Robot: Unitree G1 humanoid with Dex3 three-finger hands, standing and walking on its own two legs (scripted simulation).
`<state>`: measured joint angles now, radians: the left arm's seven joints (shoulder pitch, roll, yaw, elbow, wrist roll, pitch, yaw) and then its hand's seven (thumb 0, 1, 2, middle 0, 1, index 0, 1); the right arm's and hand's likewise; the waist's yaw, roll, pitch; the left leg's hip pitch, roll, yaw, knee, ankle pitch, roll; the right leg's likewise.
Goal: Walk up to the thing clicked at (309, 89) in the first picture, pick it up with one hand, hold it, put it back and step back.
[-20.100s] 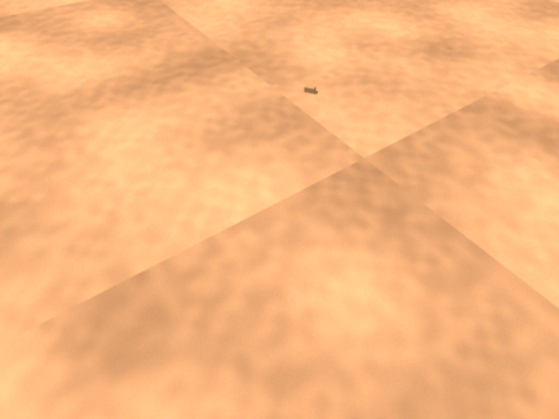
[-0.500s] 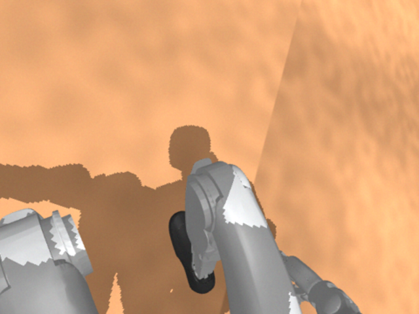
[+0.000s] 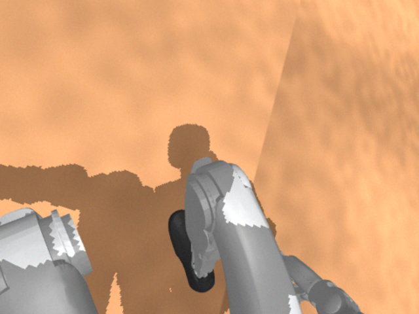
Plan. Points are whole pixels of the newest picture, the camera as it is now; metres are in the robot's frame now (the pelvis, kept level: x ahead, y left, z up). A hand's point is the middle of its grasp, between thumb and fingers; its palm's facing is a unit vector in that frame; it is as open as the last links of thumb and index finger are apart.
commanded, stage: close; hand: left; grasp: from above
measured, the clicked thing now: out of the picture +0.43 +0.38 -0.28
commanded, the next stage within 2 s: settle in 2.00 s
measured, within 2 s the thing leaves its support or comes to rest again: neither
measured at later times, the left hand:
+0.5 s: hand out of the picture +0.42 +0.36 -0.24, palm faces -0.48 -0.12 -0.87, open 11.3 cm
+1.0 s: hand out of the picture +0.42 +0.36 -0.24, palm faces -0.44 -0.10 -0.89, open 9.1 cm
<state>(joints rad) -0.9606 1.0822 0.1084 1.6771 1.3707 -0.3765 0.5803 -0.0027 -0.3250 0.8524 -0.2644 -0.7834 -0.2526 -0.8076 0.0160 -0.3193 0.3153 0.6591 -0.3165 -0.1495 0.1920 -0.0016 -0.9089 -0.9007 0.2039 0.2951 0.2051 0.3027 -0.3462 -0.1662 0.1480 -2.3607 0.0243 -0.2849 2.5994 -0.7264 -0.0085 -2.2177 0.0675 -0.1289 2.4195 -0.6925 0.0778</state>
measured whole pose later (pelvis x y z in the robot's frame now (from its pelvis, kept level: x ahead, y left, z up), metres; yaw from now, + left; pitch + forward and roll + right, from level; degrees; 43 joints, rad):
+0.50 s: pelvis +0.00 +0.00 +0.00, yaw +0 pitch +26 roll -15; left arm -0.98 1.09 0.11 1.69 1.36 -0.34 0.56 0.00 -0.06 0.64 -0.42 -0.70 -0.44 -0.69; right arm 0.02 -0.33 0.31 0.64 -0.30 -0.16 0.19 0.00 -0.90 -0.89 0.20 0.29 0.21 0.30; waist -0.36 -0.16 0.15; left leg -2.37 0.03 -0.28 2.60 -0.72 0.00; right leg -2.22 0.07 -0.13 2.42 -0.69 0.08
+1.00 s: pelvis +0.00 +0.00 +0.00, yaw +0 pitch +26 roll -15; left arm -0.97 1.07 0.09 1.67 1.39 -0.37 0.61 0.00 0.23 0.44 -0.63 -0.50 -0.66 -0.48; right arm 0.00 -0.32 0.32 0.65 -0.32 -0.15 0.19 0.00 -0.90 -0.89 0.20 0.29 0.21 0.30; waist -0.34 -0.17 0.14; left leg -2.36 0.03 -0.29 2.60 -0.73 0.00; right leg -2.22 0.07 -0.13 2.42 -0.69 0.07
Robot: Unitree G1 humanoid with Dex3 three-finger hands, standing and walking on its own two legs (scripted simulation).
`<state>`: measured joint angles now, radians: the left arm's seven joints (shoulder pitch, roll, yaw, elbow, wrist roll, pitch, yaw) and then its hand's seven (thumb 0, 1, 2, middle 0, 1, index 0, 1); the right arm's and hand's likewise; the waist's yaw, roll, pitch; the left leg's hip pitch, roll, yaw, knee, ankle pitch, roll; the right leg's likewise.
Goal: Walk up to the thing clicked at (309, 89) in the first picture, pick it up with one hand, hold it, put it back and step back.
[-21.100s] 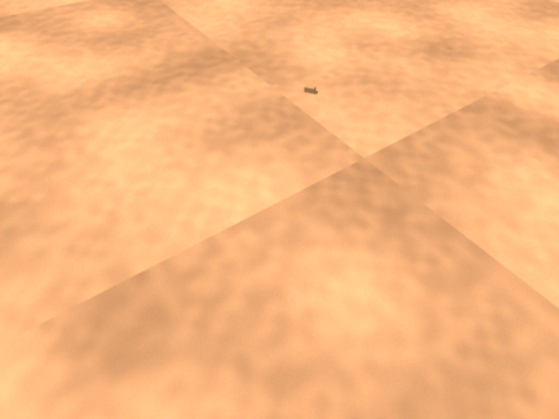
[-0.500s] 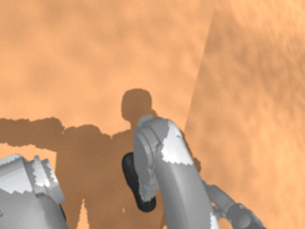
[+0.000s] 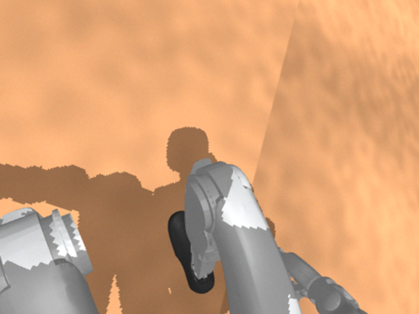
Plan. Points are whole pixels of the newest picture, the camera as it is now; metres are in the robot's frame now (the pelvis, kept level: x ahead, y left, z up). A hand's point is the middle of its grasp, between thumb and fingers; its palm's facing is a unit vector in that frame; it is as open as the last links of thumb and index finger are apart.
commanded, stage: close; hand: left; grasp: from above
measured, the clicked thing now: out of the picture +0.43 +0.38 -0.27
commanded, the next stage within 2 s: settle in 1.00 s
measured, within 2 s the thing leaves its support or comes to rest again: leaves its support in 1.40 s
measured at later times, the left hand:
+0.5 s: hand out of the picture +0.41 +0.37 -0.24, palm faces -0.48 -0.13 -0.87, open 7.2 cm
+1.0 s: hand out of the picture +0.42 +0.37 -0.24, palm faces -0.45 -0.12 -0.88, open 7.0 cm
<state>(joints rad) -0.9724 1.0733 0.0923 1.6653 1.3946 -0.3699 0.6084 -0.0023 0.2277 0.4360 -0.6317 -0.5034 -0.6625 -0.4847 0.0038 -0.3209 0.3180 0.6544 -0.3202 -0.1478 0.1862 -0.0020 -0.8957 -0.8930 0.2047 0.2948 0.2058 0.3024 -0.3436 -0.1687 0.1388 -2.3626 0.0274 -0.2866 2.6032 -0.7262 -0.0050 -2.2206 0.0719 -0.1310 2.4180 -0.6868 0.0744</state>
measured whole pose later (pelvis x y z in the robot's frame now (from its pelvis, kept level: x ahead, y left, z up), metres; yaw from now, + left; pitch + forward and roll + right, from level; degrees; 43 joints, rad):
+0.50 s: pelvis +0.00 +0.00 +0.00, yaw +0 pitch +25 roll -16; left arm -0.96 1.13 0.09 1.64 1.36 -0.42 0.53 0.00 0.45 0.26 -0.79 -0.34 -0.85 -0.32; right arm 0.03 -0.30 0.35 0.64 -0.31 -0.11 0.18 0.00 -0.90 -0.89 0.20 0.29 0.21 0.30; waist -0.34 -0.17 0.16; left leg -2.36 0.02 -0.29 2.60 -0.72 0.00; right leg -2.20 0.07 -0.14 2.41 -0.69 0.08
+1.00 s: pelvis +0.00 +0.00 +0.00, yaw +0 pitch +26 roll -15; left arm -0.98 1.09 0.13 1.66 1.38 -0.34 0.56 0.00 0.47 0.09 -0.94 -0.15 -0.99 -0.14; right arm 0.02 -0.33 0.30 0.65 -0.30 -0.15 0.18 0.00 -0.90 -0.89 0.20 0.29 0.20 0.30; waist -0.35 -0.16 0.13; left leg -2.38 0.03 -0.28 2.60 -0.72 0.00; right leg -2.23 0.07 -0.13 2.42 -0.69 0.07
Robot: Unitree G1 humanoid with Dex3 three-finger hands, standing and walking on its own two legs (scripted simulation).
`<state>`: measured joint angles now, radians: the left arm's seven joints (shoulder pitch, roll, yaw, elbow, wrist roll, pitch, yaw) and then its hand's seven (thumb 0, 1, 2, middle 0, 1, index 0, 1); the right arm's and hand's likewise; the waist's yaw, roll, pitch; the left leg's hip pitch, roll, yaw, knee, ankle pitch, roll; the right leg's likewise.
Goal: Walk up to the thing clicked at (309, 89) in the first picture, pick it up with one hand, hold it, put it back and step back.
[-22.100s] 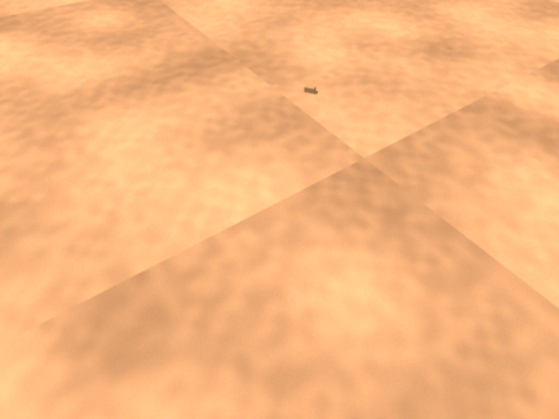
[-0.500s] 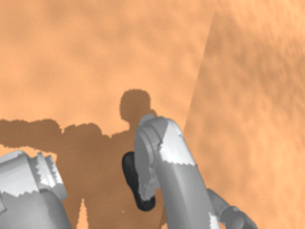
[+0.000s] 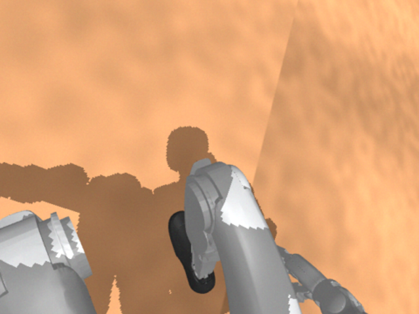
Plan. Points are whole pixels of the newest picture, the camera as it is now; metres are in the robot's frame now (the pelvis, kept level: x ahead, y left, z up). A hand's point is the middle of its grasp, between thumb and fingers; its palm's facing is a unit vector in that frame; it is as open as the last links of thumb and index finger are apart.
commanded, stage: settle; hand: left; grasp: from above
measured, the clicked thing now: out of the picture +0.44 +0.37 -0.27
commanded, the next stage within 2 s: lift in 1.04 s
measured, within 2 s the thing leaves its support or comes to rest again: leaves its support in 0.40 s
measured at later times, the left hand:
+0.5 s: hand out of the picture +0.42 +0.38 -0.22, palm faces -0.44 -0.12 -0.89, open 6.9 cm
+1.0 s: hand out of the picture +0.42 +0.38 -0.12, palm faces -0.47 -0.07 -0.88, open 6.9 cm
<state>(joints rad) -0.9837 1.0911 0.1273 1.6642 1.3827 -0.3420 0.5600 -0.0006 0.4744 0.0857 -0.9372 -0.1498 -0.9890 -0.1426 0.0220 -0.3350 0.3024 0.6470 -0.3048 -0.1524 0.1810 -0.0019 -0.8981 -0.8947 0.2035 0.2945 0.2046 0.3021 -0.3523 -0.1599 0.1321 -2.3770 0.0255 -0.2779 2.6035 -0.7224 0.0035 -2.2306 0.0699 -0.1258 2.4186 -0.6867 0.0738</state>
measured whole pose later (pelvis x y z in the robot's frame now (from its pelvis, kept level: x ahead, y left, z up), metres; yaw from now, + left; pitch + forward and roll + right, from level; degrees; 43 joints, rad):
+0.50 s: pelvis +0.00 +0.00 +0.01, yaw +1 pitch +27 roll -14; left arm -0.90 1.08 0.19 1.50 1.38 -0.41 0.47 -0.01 0.45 0.09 -0.98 -0.11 -1.03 -0.09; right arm 0.08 -0.32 0.27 0.63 -0.28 -0.10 0.17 0.00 -0.91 -0.90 0.21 0.29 0.21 0.30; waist -0.32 -0.14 0.12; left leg -2.37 0.02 -0.28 2.58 -0.72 -0.01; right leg -2.23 0.06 -0.13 2.41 -0.69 0.07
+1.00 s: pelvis -0.01 -0.01 +0.03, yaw +4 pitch +31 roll -12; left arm -0.93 0.91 0.08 1.26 1.27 -0.36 0.20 -0.01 0.44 0.09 -1.00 -0.10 -1.05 -0.07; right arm 0.11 -0.30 0.14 0.64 -0.15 0.02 0.15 0.00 -0.92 -0.90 0.20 0.29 0.21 0.30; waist -0.23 -0.03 0.01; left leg -2.35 0.01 -0.20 2.45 -0.66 0.00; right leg -2.21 0.02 -0.08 2.33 -0.67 0.06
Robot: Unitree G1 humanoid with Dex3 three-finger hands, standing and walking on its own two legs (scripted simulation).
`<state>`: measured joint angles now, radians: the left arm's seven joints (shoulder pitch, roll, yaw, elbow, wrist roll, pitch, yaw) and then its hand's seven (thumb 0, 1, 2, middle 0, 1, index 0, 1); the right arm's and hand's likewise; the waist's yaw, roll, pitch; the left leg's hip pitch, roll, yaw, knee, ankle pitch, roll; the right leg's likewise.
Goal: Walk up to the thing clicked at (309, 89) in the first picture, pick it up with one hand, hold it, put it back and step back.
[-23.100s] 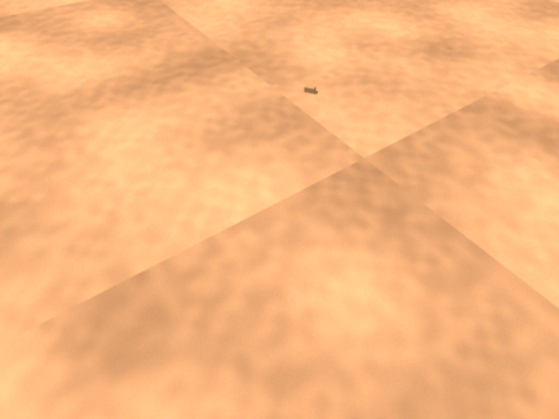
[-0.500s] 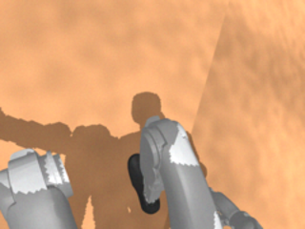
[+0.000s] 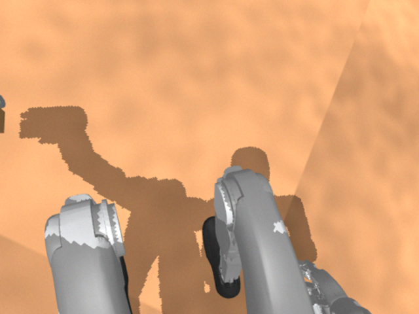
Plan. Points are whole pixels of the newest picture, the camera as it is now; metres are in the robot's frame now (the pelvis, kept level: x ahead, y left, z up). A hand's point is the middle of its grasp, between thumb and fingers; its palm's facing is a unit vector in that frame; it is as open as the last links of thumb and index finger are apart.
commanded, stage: settle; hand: left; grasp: from above
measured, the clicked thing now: out of the picture +0.47 +0.35 -0.19
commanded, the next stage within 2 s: lift in 0.04 s
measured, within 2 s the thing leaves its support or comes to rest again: neither
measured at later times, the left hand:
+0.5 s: hand out of the picture +0.43 +0.34 -0.09, palm faces -0.50 -0.07 -0.87, open 6.9 cm
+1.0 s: hand out of the picture +0.36 +0.32 +0.10, palm faces -0.43 -0.07 -0.90, open 7.0 cm
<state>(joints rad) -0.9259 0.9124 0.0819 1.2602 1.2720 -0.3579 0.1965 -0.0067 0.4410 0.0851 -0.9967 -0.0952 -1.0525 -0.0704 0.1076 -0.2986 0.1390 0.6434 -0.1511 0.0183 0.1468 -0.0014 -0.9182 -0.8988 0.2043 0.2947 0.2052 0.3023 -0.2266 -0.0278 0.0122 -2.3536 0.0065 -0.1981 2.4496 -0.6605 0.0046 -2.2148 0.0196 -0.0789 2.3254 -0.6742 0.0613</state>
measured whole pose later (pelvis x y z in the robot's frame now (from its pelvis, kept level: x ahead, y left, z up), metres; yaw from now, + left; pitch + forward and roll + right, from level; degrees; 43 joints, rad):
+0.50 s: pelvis -0.01 +0.00 +0.04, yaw +3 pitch +33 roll -10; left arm -0.81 0.83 0.09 1.06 1.16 -0.33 0.05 -0.01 0.45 0.09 -0.99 -0.10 -1.04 -0.09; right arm 0.17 -0.28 0.06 0.65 -0.09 0.07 0.11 0.00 -0.92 -0.90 0.20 0.30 0.21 0.30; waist -0.19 0.01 -0.06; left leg -2.26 0.01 -0.14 2.31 -0.64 0.01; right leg -2.15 0.00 -0.04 2.22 -0.66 0.06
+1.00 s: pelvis +0.00 -0.01 +0.17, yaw +7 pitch +29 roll -6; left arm -0.48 0.69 0.02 0.66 1.01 -0.27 -0.03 -0.01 0.47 0.08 -0.95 -0.14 -1.00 -0.13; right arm 0.13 -0.25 -0.01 0.64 0.00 0.07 0.01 0.00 -0.91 -0.90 0.20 0.30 0.21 0.30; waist -0.09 0.04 -0.16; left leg -1.80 0.04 -0.09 1.89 -0.61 0.00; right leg -1.73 -0.01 -0.02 1.83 -0.62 0.05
